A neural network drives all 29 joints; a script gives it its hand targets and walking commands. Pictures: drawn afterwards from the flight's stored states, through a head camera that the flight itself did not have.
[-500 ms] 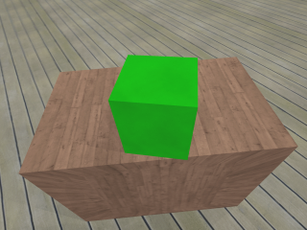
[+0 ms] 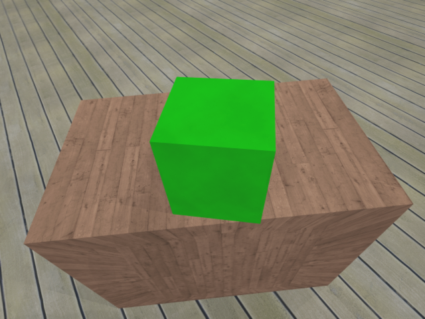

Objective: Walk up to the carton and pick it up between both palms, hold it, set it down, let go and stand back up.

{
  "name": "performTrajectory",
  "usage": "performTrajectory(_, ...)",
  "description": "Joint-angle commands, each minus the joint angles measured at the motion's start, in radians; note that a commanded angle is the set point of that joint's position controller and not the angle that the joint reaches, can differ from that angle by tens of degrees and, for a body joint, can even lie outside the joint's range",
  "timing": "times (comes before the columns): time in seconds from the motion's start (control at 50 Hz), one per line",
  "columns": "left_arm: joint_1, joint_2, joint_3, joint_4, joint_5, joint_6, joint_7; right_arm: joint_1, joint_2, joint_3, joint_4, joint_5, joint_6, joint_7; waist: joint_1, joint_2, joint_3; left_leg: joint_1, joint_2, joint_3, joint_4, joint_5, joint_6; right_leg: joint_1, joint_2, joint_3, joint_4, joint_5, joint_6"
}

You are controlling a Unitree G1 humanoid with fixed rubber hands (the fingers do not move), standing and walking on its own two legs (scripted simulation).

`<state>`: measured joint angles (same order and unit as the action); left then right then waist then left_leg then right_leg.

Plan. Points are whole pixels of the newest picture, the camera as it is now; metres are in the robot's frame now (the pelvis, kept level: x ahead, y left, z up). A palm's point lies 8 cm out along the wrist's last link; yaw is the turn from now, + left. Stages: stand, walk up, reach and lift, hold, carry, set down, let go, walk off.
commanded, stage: stand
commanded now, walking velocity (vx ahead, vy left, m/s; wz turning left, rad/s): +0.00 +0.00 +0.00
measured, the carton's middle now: (219, 152) +0.44 +0.00 +0.04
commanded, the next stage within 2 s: none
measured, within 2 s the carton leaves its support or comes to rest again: neither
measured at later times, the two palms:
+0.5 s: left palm out of the picture +0.00 +0.23 -0.14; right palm out of the picture -0.01 -0.23 -0.14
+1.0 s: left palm out of the picture +0.00 +0.23 -0.14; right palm out of the picture -0.01 -0.23 -0.14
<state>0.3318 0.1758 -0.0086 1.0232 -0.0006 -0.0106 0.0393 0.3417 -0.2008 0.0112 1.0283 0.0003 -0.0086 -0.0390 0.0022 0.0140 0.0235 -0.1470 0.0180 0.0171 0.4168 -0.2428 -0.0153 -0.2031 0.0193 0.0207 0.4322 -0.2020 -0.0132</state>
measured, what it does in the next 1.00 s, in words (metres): stands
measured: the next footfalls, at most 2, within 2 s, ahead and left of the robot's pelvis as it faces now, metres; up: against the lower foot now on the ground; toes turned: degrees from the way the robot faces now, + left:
none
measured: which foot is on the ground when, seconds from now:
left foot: down 0.00-1.00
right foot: down 0.00-1.00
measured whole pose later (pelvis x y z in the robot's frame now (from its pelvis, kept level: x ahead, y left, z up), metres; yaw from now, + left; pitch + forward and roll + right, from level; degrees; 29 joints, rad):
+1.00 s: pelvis +0.01 +0.00 +0.00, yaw -1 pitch -1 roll +0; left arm 0.32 0.17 -0.01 1.06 0.00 -0.01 0.05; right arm 0.34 -0.18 0.01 1.05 0.00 -0.01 -0.04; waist 0.00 0.00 0.03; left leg -0.13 0.02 0.03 0.40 -0.25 -0.01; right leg -0.19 0.02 0.03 0.42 -0.21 -0.01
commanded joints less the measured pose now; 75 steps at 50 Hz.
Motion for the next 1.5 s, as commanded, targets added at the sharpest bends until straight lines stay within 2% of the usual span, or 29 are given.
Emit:
performTrajectory(0.0, 0.062, 0.122, 0.023, -0.026, 0.000, -0.012, 0.008, 0.074, -0.105, -0.024, -0.025, 0.000, -0.012, -0.007, 0.000, -0.016, 0.055, -0.051, 0.083, -0.081, -0.082, 0.047, 0.026, -0.014, -0.105, 0.100, -0.090, 0.067, 0.001)
performTrajectory(0.72, 0.054, 0.104, 0.021, 0.008, 0.000, -0.010, 0.012, 0.079, -0.086, -0.025, -0.003, 0.001, -0.012, -0.011, 0.000, -0.015, 0.062, -0.035, 0.086, -0.070, -0.092, 0.064, 0.027, -0.005, -0.106, 0.095, -0.089, 0.093, 0.005)
performTrajectory(0.8, 0.056, 0.104, 0.020, 0.011, 0.001, -0.010, 0.012, 0.080, -0.085, -0.026, -0.002, 0.001, -0.012, -0.010, 0.000, -0.018, 0.061, -0.032, 0.085, -0.069, -0.091, 0.064, 0.027, -0.007, -0.106, 0.095, -0.091, 0.092, 0.005)
performTrajectory(0.82, 0.060, 0.108, 0.023, 0.010, -0.003, -0.011, 0.013, 0.083, -0.089, -0.025, 0.000, -0.001, -0.009, -0.011, 0.000, -0.046, 0.069, -0.026, 0.088, -0.068, -0.088, 0.056, 0.022, -0.024, -0.103, 0.097, -0.098, 0.063, 0.008)
performTrajectory(0.92, 0.059, 0.106, 0.023, 0.009, -0.002, -0.012, 0.015, 0.083, -0.088, -0.024, 0.002, -0.001, -0.008, -0.012, -0.001, -0.016, 0.066, -0.028, 0.087, -0.065, -0.088, 0.058, 0.021, -0.021, -0.104, 0.102, -0.097, 0.063, 0.007)
performTrajectory(1.48, 0.061, 0.100, 0.017, 0.018, -0.001, -0.013, 0.017, 0.080, -0.086, -0.017, 0.006, 0.001, -0.008, -0.013, -0.002, -0.019, 0.057, -0.009, 0.094, -0.054, -0.086, 0.096, 0.022, -0.009, -0.105, 0.100, -0.083, 0.137, 0.008)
